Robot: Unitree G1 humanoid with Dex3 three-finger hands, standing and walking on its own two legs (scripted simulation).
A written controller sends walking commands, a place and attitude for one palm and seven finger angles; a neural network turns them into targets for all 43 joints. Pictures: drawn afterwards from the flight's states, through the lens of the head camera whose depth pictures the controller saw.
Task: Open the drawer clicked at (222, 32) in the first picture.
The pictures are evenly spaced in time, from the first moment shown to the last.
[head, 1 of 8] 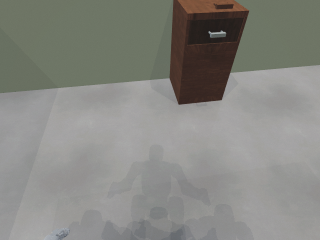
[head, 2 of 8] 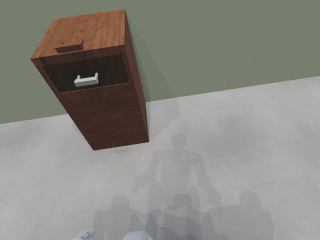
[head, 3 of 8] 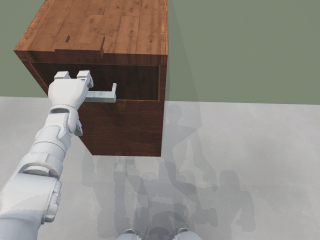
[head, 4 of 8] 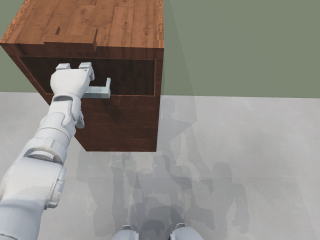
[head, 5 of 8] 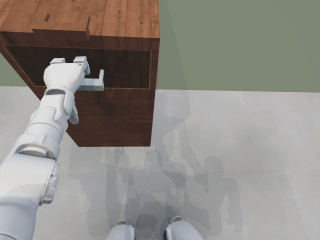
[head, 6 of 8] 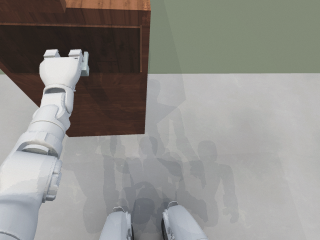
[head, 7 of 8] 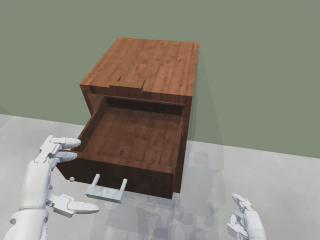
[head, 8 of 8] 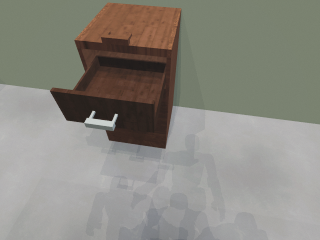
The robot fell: no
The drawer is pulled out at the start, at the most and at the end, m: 0.00 0.30 0.29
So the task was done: yes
